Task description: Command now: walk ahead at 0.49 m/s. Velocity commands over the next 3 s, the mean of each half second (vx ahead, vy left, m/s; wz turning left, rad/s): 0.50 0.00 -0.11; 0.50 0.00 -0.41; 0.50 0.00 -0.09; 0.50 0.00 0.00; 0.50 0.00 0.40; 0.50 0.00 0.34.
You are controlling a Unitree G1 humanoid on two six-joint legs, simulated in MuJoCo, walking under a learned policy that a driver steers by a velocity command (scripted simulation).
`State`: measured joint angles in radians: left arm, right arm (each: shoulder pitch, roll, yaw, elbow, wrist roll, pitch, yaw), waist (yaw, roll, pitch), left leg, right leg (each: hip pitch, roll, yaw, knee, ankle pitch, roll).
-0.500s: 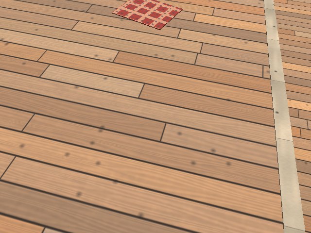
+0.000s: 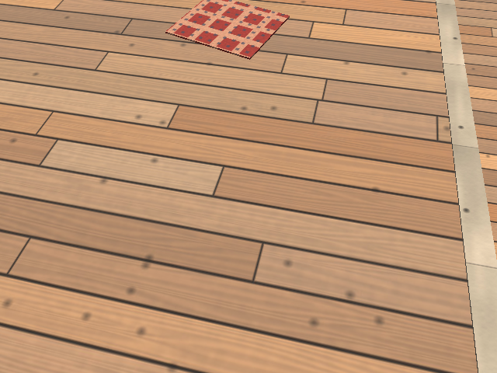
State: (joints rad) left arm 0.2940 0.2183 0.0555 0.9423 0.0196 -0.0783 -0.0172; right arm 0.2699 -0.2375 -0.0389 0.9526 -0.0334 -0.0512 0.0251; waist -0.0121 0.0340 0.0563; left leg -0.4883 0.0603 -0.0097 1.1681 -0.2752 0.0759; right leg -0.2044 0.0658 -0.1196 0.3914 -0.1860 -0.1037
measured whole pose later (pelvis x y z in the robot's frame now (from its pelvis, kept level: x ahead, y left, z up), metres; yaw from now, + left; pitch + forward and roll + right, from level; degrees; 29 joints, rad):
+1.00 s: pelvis +0.55 -0.04 -0.01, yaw -19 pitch +0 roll +0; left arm 0.15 0.23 0.06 0.89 0.03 -0.04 -0.01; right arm 0.33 -0.20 -0.04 0.97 0.00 -0.07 0.00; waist -0.02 0.01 0.07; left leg -0.29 0.06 0.08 1.21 -0.39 0.04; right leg -0.34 0.07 -0.11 0.54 -0.21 -0.12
